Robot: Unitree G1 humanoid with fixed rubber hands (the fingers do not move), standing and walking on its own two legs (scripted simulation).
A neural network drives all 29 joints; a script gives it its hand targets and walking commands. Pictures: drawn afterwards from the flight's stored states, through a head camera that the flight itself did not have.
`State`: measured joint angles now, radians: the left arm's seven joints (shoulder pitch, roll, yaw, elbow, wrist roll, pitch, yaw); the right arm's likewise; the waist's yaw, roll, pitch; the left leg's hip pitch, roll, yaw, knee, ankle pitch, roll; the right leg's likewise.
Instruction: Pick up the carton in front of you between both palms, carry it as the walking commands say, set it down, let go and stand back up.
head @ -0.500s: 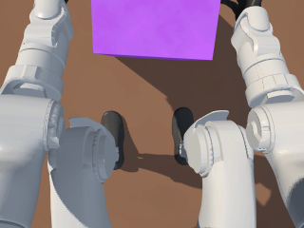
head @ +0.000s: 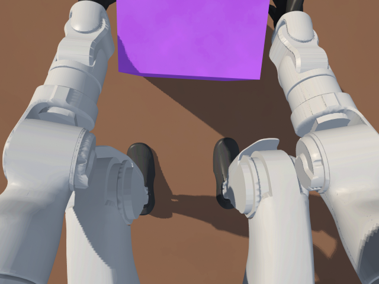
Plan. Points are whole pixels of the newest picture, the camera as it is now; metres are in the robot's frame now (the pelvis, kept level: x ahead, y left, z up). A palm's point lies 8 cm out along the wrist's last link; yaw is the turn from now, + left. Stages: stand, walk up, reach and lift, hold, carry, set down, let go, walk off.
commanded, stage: reach and lift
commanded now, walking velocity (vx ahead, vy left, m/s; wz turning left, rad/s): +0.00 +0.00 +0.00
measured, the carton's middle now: (189, 22) +0.52 -0.01 -0.25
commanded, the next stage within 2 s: none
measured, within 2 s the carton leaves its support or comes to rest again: leaves its support in 0.32 s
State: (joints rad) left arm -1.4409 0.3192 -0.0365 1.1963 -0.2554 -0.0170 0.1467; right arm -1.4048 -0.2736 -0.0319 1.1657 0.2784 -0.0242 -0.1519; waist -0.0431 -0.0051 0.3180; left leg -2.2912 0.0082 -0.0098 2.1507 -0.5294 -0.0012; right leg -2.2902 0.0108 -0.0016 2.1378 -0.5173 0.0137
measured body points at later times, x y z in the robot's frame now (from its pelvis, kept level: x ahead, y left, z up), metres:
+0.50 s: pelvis +0.00 +0.00 +0.00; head +0.31 +0.01 +0.33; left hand +0.54 +0.14 -0.10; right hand +0.52 -0.16 -0.10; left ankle +0.12 +0.12 -0.34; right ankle +0.12 -0.12 -0.34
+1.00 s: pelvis +0.02 +0.00 +0.13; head +0.25 +0.00 +0.52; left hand +0.50 +0.13 +0.07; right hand +0.49 -0.17 +0.07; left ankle +0.12 +0.12 -0.34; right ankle +0.12 -0.12 -0.34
